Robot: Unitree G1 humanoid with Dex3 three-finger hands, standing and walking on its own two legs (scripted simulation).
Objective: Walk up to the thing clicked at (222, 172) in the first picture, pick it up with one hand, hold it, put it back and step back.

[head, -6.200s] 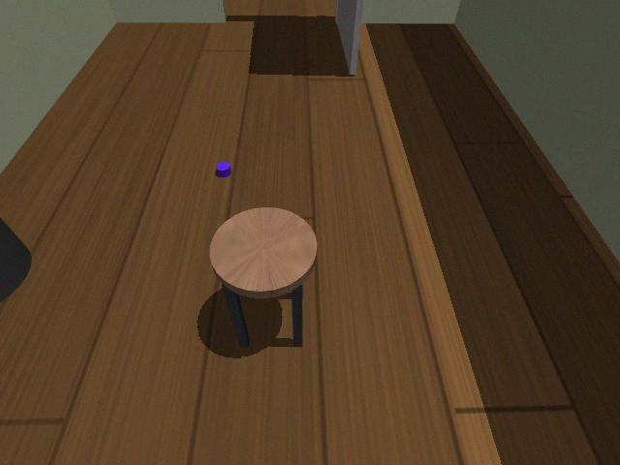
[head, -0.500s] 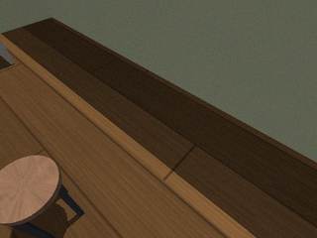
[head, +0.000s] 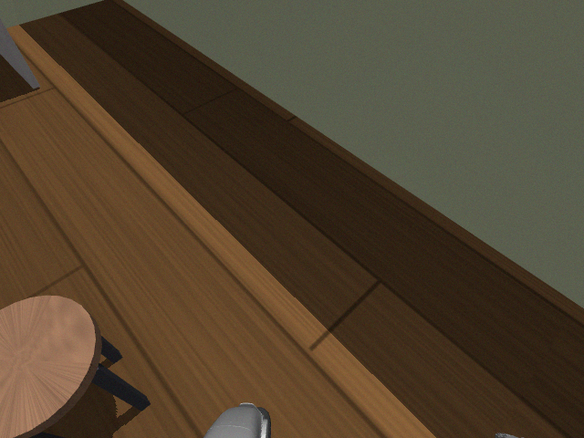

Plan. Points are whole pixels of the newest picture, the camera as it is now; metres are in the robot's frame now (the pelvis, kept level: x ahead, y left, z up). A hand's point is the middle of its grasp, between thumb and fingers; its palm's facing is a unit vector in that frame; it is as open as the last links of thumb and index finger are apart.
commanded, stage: walk up
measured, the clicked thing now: out of the picture +0.62 +1.37 -0.73
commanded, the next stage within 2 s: none
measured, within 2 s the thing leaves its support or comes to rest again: neither
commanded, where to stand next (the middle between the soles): +0.46 +0.02 m, yaw +0 degrees
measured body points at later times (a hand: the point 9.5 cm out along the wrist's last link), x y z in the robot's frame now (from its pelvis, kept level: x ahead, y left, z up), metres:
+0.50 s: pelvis +0.17 -0.03 +0.01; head +0.17 -0.04 +0.46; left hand +0.23 +0.31 -0.07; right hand +0.22 -0.35 -0.11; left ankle +0.14 +0.09 -0.69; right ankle +0.23 -0.14 -0.72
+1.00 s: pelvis +0.33 +0.00 +0.00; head +0.34 +0.04 +0.45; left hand +0.25 +0.32 -0.13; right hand +0.53 -0.26 -0.07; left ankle +0.33 +0.13 -0.72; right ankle +0.41 -0.14 -0.67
